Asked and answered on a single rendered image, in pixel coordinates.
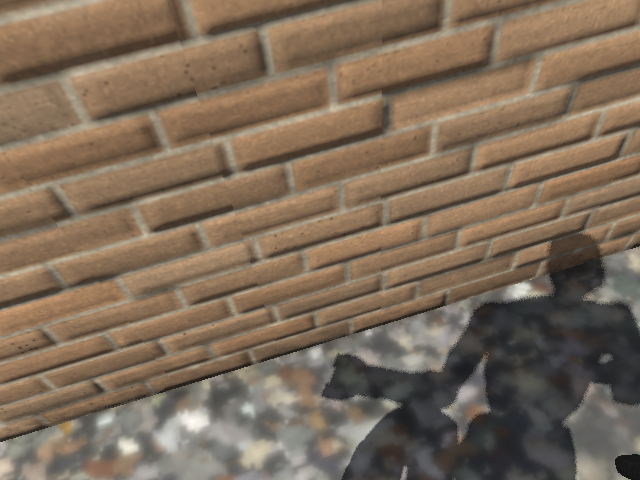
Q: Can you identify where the right robot hand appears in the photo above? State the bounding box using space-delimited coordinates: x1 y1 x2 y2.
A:
615 454 640 480

